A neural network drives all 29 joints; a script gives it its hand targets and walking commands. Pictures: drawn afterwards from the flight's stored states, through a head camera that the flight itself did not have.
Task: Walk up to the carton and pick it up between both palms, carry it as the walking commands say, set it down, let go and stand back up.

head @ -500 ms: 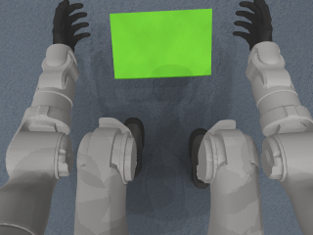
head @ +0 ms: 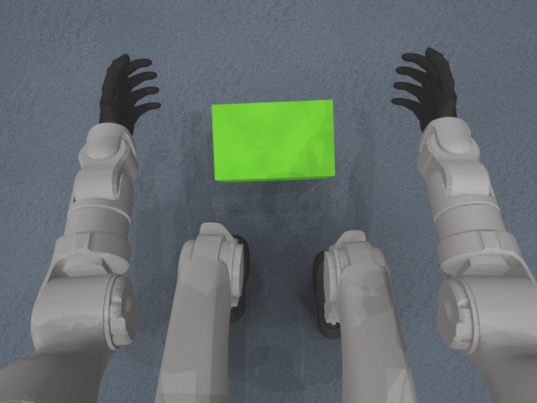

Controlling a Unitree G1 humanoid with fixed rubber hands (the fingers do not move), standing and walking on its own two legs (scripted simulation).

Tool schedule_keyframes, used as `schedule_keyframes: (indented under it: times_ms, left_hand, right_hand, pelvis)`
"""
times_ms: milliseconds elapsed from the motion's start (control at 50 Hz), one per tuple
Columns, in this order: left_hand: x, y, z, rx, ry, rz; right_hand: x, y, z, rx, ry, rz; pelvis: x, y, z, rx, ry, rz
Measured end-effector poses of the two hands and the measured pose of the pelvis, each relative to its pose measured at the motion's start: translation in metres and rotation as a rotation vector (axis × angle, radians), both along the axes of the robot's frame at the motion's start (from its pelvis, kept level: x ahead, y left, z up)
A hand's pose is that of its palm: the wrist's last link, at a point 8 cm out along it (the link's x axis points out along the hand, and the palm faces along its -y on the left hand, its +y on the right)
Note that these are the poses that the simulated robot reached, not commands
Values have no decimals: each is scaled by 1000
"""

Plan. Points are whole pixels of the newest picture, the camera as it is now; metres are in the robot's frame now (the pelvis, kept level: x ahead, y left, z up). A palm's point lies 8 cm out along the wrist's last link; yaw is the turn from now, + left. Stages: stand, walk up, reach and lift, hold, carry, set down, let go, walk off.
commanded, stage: set down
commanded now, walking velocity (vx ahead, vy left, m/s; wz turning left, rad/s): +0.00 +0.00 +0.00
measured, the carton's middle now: (273, 145) +0.47 +0.04 -0.39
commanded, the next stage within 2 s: let go in 0.82 s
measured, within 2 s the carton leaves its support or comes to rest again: neither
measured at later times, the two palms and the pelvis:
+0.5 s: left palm (23, 84) +0.45 +0.26 +0.02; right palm (530, 75) +0.47 -0.18 +0.03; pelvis +0.03 +0.01 +0.14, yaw +1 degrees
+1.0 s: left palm out of the picture +0.42 +0.25 +0.10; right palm out of the picture +0.44 -0.18 +0.11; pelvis +0.07 +0.01 +0.22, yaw +1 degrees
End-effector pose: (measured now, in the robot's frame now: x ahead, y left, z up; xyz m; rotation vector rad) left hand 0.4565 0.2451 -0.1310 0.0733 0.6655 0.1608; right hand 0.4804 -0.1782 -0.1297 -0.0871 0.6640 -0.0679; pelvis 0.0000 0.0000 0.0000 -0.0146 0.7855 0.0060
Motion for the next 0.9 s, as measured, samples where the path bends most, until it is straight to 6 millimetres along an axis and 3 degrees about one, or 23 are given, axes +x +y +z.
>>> schedule_keyframes:
  times_ms: [320, 660, 780, 900]
  left_hand:
    - [-5, 14, 104, -8, 15, 0]
    - [-7, 7, 199, -8, 26, -4]
    - [-4, 5, 221, 0, 41, -12]
    - [-11, 3, 225, 26, 66, -34]
  right_hand:
    - [-4, -4, 102, 4, 16, 5]
    - [-8, -2, 203, 5, 14, 3]
    - [-8, 0, 224, -4, 31, 14]
    - [-17, 0, 229, -35, 55, 32]
  pelvis:
    - [20, 4, 89, -4, -4, 12]
    - [44, 9, 176, -4, -63, 23]
    - [51, 11, 197, -1, -84, 24]
    - [57, 12, 209, -2, -99, 25]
